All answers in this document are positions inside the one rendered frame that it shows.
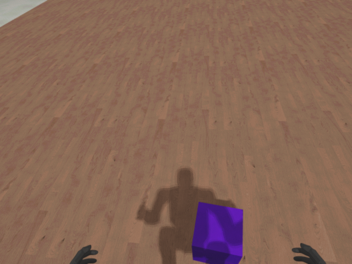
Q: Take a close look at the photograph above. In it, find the carton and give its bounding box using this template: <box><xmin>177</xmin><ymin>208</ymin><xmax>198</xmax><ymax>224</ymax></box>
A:
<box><xmin>192</xmin><ymin>202</ymin><xmax>243</xmax><ymax>264</ymax></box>

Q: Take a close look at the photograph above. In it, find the right robot hand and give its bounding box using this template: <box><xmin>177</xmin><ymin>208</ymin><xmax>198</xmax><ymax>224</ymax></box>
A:
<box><xmin>292</xmin><ymin>243</ymin><xmax>326</xmax><ymax>264</ymax></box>

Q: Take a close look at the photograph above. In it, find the left robot hand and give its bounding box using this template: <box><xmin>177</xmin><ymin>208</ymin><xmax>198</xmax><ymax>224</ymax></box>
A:
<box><xmin>70</xmin><ymin>245</ymin><xmax>98</xmax><ymax>264</ymax></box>

